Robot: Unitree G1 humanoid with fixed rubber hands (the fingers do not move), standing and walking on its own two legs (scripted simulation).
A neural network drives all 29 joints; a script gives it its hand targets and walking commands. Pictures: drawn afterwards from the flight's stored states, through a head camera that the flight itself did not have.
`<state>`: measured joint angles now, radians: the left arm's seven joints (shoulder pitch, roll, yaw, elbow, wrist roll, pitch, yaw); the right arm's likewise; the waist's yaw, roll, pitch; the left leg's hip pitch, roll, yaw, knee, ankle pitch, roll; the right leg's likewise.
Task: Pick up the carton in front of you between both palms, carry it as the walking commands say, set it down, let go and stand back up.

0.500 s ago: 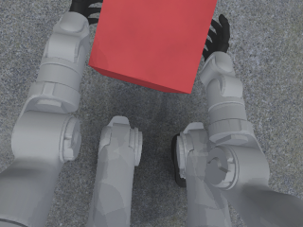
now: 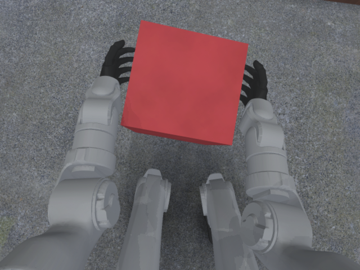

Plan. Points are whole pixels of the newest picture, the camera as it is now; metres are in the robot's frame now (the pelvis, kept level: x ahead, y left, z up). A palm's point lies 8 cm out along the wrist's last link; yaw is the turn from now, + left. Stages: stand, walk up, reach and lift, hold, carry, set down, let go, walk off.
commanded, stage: reach and lift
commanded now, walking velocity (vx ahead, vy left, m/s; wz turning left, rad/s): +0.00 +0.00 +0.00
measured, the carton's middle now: (180, 97) +0.48 +0.04 -0.14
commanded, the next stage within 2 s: none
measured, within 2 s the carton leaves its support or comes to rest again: neither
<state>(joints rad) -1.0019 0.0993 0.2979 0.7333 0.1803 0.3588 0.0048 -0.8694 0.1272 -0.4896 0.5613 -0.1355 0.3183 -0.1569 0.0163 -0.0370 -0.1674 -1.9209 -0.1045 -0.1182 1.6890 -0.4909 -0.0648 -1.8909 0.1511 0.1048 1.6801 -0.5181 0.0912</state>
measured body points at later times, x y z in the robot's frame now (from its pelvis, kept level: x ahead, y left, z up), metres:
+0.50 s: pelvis +0.06 +0.00 +0.15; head +0.18 +0.01 +0.58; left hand +0.43 +0.17 +0.09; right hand +0.43 -0.13 +0.09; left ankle +0.10 +0.13 -0.48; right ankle +0.10 -0.14 -0.48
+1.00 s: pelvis +0.09 +0.00 +0.25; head +0.09 +0.01 +0.70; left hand +0.39 +0.16 +0.24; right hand +0.40 -0.14 +0.24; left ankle +0.10 +0.13 -0.48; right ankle +0.10 -0.14 -0.48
